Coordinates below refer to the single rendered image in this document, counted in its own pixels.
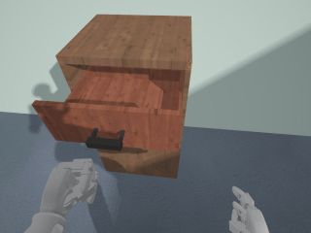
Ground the handle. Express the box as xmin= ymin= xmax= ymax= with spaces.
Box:
xmin=86 ymin=127 xmax=125 ymax=151

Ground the robot left forearm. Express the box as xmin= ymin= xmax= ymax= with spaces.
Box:
xmin=24 ymin=212 xmax=67 ymax=233

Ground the robot right hand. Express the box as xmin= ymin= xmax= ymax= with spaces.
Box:
xmin=229 ymin=186 xmax=269 ymax=233

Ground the robot left hand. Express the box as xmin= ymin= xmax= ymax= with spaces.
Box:
xmin=40 ymin=158 xmax=99 ymax=217

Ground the drawer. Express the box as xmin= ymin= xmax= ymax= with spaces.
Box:
xmin=31 ymin=65 xmax=183 ymax=152

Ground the cabinet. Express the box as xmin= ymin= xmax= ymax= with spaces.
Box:
xmin=55 ymin=14 xmax=192 ymax=179

